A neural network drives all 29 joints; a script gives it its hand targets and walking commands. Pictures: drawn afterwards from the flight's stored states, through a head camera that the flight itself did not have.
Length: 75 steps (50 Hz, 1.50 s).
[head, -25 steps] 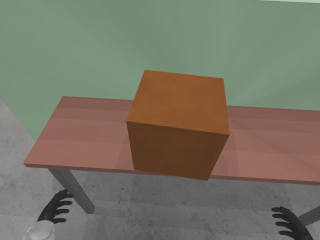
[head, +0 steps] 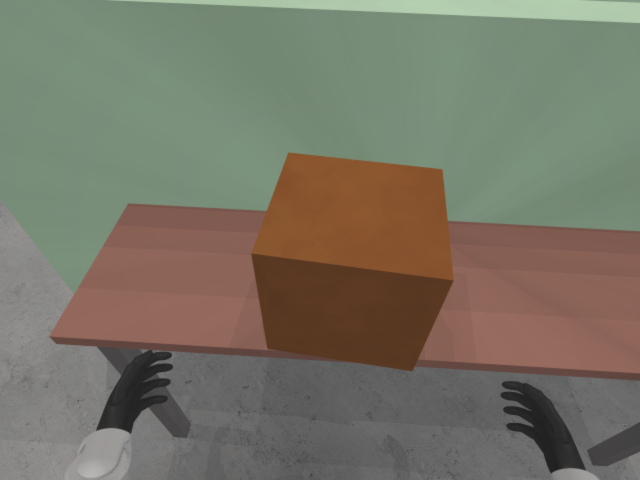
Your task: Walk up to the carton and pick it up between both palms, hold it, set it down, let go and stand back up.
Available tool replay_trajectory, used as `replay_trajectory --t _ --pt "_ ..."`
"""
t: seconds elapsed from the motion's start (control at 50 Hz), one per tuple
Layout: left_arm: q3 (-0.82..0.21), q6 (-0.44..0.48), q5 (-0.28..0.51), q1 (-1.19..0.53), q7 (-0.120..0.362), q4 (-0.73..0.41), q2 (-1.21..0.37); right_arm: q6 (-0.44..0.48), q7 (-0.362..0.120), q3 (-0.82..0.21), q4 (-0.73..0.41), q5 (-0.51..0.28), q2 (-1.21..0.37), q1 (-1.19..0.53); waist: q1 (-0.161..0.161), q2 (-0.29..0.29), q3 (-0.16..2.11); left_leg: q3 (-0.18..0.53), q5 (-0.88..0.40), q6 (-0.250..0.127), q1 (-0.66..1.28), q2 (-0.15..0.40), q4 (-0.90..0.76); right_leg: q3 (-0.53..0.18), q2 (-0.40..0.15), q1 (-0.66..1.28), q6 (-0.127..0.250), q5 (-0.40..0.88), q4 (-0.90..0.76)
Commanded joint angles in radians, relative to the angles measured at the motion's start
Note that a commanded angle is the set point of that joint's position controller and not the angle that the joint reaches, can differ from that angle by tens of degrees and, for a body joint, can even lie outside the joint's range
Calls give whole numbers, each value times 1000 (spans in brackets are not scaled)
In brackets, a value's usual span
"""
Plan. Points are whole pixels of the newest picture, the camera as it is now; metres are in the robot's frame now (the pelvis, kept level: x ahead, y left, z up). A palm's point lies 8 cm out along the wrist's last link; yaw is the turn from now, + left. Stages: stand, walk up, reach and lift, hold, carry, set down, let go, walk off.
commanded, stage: reach and lift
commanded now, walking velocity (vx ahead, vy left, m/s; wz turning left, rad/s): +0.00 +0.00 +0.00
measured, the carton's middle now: (351, 263) +0.43 -0.04 +0.00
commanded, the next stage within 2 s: none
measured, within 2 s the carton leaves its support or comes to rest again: neither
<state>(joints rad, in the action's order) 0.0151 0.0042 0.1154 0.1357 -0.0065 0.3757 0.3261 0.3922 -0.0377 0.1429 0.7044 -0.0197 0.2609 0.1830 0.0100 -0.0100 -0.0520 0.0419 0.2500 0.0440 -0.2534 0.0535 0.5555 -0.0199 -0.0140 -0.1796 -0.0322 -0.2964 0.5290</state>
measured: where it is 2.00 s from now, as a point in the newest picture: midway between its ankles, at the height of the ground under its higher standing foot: outside the picture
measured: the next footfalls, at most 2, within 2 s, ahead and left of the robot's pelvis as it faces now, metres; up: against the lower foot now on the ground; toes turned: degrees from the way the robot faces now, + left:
none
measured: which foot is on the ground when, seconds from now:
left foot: down 0.00-1.00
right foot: down 0.00-1.00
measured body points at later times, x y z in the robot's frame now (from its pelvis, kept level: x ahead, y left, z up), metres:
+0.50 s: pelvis +0.01 +0.00 +0.00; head +0.02 +0.01 +0.45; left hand +0.26 +0.23 +0.00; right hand +0.23 -0.24 -0.02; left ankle +0.03 +0.15 -0.73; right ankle +0.00 -0.14 -0.73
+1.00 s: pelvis +0.02 +0.00 +0.00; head +0.00 +0.01 +0.45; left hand +0.32 +0.21 +0.04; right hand +0.30 -0.23 +0.03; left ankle +0.03 +0.15 -0.73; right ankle +0.00 -0.14 -0.73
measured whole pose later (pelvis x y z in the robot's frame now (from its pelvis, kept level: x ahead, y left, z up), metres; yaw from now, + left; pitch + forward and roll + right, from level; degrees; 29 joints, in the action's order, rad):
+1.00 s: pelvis +0.02 +0.00 +0.00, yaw +0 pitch -2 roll -1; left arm -0.08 -0.01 0.26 -0.12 0.00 0.41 0.30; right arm 0.14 0.05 0.07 0.54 -0.19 0.20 -0.08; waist 0.00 -0.01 0.02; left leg 0.04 0.26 0.05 -0.25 0.05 0.54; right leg -0.02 -0.01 -0.17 -0.03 -0.30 0.50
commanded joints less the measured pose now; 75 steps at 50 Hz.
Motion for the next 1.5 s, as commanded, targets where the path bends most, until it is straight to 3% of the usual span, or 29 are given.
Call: replay_trajectory --t 0.0,0.28,0.34,0.36,0.46,0.58,0.68,0.7,0.74,0.76,0.98,1.08,1.2,1.32,1.38,1.48 --pt "-84 104 48 -73 3 -82 14 49 17 -13 -185 -75 55 -100 -54 -15 113 -73 -82 -14 271 -81 -169 65 33 -66 34 73 -215" --pt "-148 284 114 -119 11 -55 -26 122 40 -66 -244 -158 2 -181 -64 -6 165 -62 -133 -9 235 -69 -131 53 37 -63 39 104 -191" --pt "-153 298 121 -122 9 -22 -30 112 45 -74 -227 -166 -6 -194 -59 16 143 -62 -121 -6 216 -65 -134 45 32 -62 43 88 -195" --pt "-158 302 134 -191 12 -28 -16 105 49 -68 -245 -169 -5 -245 -73 10 164 -64 -102 -9 202 -66 -133 41 31 -68 41 79 -191" --pt "-167 294 151 -229 7 -2 -15 60 55 -55 -235 -171 12 -289 -84 12 176 -59 -100 -5 194 -57 -140 39 30 -64 40 84 -186" --pt "-160 231 156 -307 9 14 -3 -20 70 -43 -250 -187 39 -368 -97 32 210 -61 -160 2 203 -56 -139 27 32 -40 36 153 -185" --pt "-140 159 152 -296 17 -33 -10 -80 87 -40 -289 -199 64 -368 -105 37 230 -55 -258 11 243 -56 -137 24 42 -17 37 242 -190" --pt "-142 144 162 -390 15 -48 9 -96 87 -30 -313 -203 78 -447 -113 52 258 -55 -256 13 232 -58 -133 22 42 -21 38 234 -184" --pt "-129 120 160 -343 12 -74 1 -118 87 -35 -318 -213 79 -411 -103 60 244 -55 -284 17 246 -55 -136 25 43 -24 39 255 -188" --pt "-129 105 165 -422 10 -91 15 -133 89 -28 -336 -214 88 -479 -105 79 259 -55 -284 21 236 -55 -138 23 42 -29 41 251 -186" --pt "-89 -48 177 -568 2 -146 36 -273 104 0 -392 -226 141 -609 -124 86 273 -54 -261 19 220 -52 -163 33 48 -29 36 255 -192" --pt "-75 -103 177 -647 -1 -102 30 -327 103 8 -370 -228 151 -685 -125 71 274 -60 -205 6 192 -51 -188 36 45 -29 33 227 -199" --pt "-53 -166 149 -771 -1 -5 24 -388 93 -2 -267 -238 172 -797 -123 69 259 -63 -155 2 163 -46 -207 41 45 -34 32 205 -206" --pt "-21 -231 126 -862 1 11 35 -438 89 -4 -181 -263 222 -871 -123 63 309 -62 -227 3 192 -43 -204 48 54 -26 28 276 -207" --pt "-10 -262 128 -976 3 15 59 -459 94 10 -163 -271 247 -973 -138 57 339 -69 -239 3 186 -49 -198 48 56 -26 21 302 -205" --pt "5 -291 118 -1015 0 33 63 -479 90 2 -128 -291 249 -1019 -128 57 361 -73 -281 2 192 -55 -193 49 60 -18 12 361 -205"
